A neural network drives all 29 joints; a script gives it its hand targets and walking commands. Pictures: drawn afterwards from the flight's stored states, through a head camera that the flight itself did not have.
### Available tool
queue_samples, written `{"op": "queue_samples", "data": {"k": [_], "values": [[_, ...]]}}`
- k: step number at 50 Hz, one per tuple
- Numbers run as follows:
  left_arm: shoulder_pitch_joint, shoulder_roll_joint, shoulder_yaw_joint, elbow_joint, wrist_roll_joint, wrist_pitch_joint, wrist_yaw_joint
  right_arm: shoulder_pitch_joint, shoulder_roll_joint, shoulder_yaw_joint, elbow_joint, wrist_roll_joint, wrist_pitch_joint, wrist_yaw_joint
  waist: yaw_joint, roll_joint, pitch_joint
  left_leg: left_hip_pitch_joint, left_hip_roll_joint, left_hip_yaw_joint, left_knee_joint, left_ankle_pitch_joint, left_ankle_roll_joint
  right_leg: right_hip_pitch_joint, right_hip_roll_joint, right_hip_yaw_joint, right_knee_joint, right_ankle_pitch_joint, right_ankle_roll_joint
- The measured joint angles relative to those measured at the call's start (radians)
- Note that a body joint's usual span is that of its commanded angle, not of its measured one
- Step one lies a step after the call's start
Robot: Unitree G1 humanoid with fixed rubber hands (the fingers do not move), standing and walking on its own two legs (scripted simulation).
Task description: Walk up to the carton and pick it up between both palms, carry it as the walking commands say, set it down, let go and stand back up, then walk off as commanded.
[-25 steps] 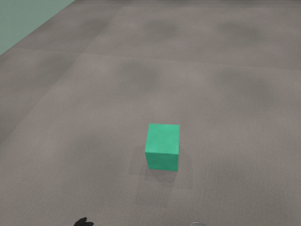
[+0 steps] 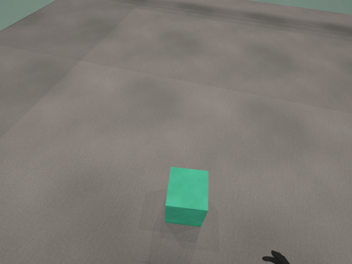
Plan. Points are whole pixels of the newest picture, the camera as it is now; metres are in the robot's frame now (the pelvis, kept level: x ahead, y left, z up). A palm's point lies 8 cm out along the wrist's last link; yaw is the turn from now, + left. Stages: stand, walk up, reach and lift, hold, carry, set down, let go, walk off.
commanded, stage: walk up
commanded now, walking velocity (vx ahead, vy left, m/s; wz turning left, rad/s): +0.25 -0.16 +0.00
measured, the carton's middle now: (186, 197) +0.54 -0.04 -0.63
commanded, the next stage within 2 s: none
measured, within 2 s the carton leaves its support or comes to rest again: neither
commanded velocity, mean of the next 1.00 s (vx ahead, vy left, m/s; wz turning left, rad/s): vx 0.08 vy -0.05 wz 0.00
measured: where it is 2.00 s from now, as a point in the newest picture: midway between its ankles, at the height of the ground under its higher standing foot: outside the picture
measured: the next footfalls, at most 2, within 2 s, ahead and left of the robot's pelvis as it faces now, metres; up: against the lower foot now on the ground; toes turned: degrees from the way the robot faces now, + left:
right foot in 0.32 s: +0.10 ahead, -0.17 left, +0.00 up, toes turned -2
left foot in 0.64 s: +0.10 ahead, +0.07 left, +0.00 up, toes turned +4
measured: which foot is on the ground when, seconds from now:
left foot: down 0.00-0.32, up 0.34-0.62, down 0.64-1.00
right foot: up 0.00-0.30, down 0.32-1.00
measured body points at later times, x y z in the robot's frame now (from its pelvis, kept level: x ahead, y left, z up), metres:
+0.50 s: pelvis +0.07 -0.06 +0.01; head +0.09 -0.09 +0.45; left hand +0.16 +0.19 -0.11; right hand +0.12 -0.31 -0.15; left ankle +0.06 +0.09 -0.70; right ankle +0.06 -0.18 -0.72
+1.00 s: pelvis +0.04 -0.04 +0.00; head +0.05 -0.04 +0.45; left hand +0.13 +0.21 -0.13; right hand +0.13 -0.28 -0.13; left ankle +0.06 +0.07 -0.72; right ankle +0.06 -0.17 -0.72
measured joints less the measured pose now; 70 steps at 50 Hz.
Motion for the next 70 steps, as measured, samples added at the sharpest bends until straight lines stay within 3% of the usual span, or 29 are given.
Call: {"op": "queue_samples", "data": {"k": [7,13,16,21,31,33,39,58,64,69,70], "values": [[-0.055,0.0,0.0,0.0,0.0,0.025,0.0,0.132,-0.02,0.0,0.0,0.0,0.001,-0.011,-0.062,-0.013,0.034,0.053,0.0,0.001,-0.004,-0.033,0.0,-0.046,-0.001,0.0,0.006,0.055,0.0],[-0.1,0.0,0.0,-0.001,0.0,0.027,-0.005,0.173,-0.036,0.0,0.0,0.0,0.023,-0.013,-0.087,-0.01,0.023,0.068,0.0,0.014,-0.004,-0.061,-0.006,-0.049,-0.003,0.001,-0.097,0.054,0.0],[-0.106,-0.001,-0.005,-0.002,0.0,0.007,-0.005,0.174,-0.047,0.0,0.0,0.0,0.034,-0.013,-0.073,-0.001,-0.001,0.063,0.002,0.03,0.0,-0.074,-0.036,-0.008,-0.001,0.0,-0.317,0.115,-0.005],[-0.107,-0.005,-0.034,-0.001,0.0,-0.038,-0.005,0.153,-0.051,0.0,-0.001,0.0,0.051,-0.014,-0.038,0.031,-0.037,0.033,-0.015,0.006,0.052,-0.146,-0.039,-0.004,0.005,-0.008,-0.344,0.144,-0.036],[-0.107,-0.005,-0.036,0.0,0.0,-0.012,0.006,0.055,-0.049,0.0,-0.001,0.0,0.067,-0.014,0.02,0.034,-0.048,0.046,-0.02,0.004,0.011,-0.124,-0.039,-0.005,0.036,-0.009,-0.349,0.149,-0.042],[-0.107,-0.005,-0.032,0.0,0.0,-0.001,0.006,0.053,-0.043,0.0,-0.001,0.0,0.066,-0.014,0.017,0.03,-0.054,0.067,-0.022,0.004,-0.042,-0.054,-0.036,-0.004,0.043,-0.011,-0.349,0.15,-0.033],[-0.107,-0.005,-0.024,0.0,0.0,0.013,0.008,0.053,-0.004,0.0,-0.001,0.0,0.061,-0.015,0.011,-0.015,-0.069,0.067,-0.029,0.02,-0.042,-0.062,-0.018,-0.002,0.035,-0.011,-0.366,0.173,-0.035],[-0.107,-0.005,-0.024,0.0,0.0,0.013,0.008,0.054,0.0,0.0,-0.001,0.0,0.057,-0.015,-0.001,0.02,-0.02,0.067,-0.029,0.019,-0.042,-0.033,-0.018,-0.002,0.035,-0.011,-0.366,0.198,-0.03],[-0.106,-0.005,-0.024,0.0,0.0,0.012,0.008,0.067,-0.029,0.0,-0.001,0.0,0.064,-0.012,0.008,0.016,-0.027,0.053,-0.041,0.02,0.01,-0.152,-0.018,-0.002,0.008,-0.01,-0.369,0.149,-0.034],[-0.106,-0.005,-0.022,0.0,0.0,0.012,0.008,0.067,-0.062,0.0,-0.001,0.0,0.055,-0.012,-0.002,0.029,-0.032,0.072,-0.041,0.02,-0.031,-0.094,-0.018,-0.001,-0.016,-0.011,-0.369,0.165,0.006],[-0.106,-0.005,-0.018,0.0,0.0,0.013,0.008,0.07,-0.059,0.0,-0.001,0.0,0.048,-0.012,-0.005,0.03,-0.031,0.078,-0.041,0.024,-0.031,-0.081,-0.011,-0.001,-0.016,-0.012,-0.355,0.132,0.0]]}}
